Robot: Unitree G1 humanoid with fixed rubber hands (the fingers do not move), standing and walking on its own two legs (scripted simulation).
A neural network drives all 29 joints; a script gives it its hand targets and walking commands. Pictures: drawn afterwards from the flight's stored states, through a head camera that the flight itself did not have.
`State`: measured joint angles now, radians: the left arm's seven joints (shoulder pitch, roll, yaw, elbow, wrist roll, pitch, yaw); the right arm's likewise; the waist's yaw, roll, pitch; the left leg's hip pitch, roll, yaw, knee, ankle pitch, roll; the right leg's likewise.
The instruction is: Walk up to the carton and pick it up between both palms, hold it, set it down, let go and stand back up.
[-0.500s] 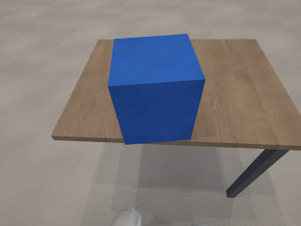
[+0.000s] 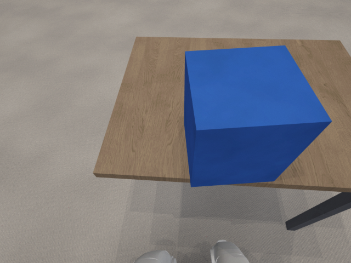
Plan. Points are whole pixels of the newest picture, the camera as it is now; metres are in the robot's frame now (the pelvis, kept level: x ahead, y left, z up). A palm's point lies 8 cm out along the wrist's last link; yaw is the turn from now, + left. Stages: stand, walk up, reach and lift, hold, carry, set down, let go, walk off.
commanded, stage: walk up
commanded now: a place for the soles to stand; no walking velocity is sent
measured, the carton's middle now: (233, 122) +0.39 -0.11 +0.08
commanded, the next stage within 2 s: none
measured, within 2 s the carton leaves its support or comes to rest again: neither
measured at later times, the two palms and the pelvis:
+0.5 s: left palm out of the picture +0.11 +0.26 -0.16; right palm out of the picture +0.05 -0.35 -0.12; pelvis +0.01 -0.03 -0.03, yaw -1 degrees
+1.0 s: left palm out of the picture +0.12 +0.15 -0.10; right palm out of the picture +0.05 -0.45 -0.11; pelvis +0.02 -0.14 +0.01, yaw -3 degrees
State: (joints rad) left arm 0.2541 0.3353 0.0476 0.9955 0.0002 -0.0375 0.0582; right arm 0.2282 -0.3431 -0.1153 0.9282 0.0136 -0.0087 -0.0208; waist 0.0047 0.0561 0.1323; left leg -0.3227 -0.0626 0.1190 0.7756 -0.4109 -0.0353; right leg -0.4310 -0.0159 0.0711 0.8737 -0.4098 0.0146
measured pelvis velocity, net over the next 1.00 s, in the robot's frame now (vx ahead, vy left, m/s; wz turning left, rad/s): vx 0.02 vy -0.14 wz -0.05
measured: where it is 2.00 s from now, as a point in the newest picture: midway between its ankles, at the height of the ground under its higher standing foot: outside the picture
